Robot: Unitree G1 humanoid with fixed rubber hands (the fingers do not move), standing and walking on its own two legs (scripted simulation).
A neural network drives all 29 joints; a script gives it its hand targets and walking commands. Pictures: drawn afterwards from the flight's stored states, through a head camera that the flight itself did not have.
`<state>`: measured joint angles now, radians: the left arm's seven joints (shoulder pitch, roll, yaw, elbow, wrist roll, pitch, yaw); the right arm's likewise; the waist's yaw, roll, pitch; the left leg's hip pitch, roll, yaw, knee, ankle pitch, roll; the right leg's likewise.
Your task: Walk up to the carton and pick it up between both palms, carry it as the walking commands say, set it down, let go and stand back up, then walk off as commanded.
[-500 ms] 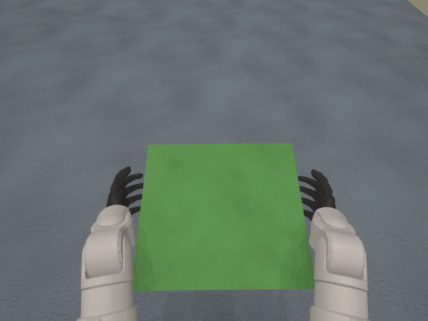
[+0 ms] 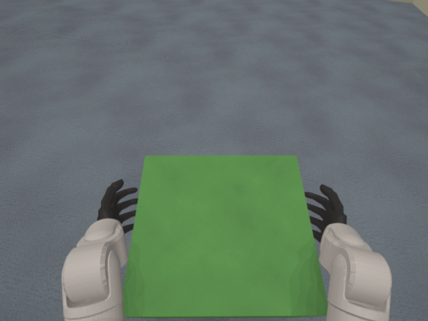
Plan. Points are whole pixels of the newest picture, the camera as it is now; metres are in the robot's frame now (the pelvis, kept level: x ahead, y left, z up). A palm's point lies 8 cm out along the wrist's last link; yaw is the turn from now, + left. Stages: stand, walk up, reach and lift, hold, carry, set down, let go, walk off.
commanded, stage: carry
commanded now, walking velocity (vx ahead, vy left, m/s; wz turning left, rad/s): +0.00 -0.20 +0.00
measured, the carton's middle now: (220, 238) +0.27 +0.00 +0.02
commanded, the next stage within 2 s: none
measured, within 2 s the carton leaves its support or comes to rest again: neither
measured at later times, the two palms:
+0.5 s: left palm (161, 252) +0.20 +0.09 +0.09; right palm (394, 261) +0.19 -0.26 +0.10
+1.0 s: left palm (243, 279) +0.16 -0.03 +0.10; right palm out of the picture +0.15 -0.39 +0.10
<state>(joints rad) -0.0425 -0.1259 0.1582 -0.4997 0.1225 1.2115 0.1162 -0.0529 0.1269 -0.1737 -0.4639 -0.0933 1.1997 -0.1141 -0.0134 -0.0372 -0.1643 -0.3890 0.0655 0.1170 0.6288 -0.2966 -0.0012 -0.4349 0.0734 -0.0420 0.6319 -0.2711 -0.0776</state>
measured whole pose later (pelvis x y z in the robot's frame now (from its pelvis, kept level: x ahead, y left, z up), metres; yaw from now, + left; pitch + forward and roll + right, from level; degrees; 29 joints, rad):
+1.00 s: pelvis -0.09 -0.20 +0.00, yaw -1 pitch +4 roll -1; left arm -0.04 -0.13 0.14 -0.53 0.13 1.17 0.11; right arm -0.05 0.13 -0.18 -0.52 -0.10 1.19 -0.11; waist -0.02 0.00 -0.11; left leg -0.38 0.06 0.18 0.66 -0.36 -0.01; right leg -0.45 0.00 -0.14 0.62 -0.25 -0.06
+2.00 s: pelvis -0.18 -0.49 +0.01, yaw -2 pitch +5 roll -1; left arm -0.08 -0.13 0.14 -0.49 0.12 1.18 0.11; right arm -0.06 0.13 -0.20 -0.52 -0.11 1.20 -0.11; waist -0.01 0.04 -0.09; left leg -0.48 0.20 0.09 0.78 -0.50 -0.09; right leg -0.39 -0.04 -0.11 0.55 -0.22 0.00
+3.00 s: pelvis -0.19 -0.54 +0.03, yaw +3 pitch +4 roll +2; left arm -0.04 -0.13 0.16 -0.50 0.11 1.20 0.12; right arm -0.06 0.13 -0.17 -0.49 -0.10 1.21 -0.13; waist 0.00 -0.03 -0.13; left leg -0.31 0.01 0.10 0.61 -0.40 0.02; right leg -0.27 -0.03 -0.20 0.34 -0.16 -0.07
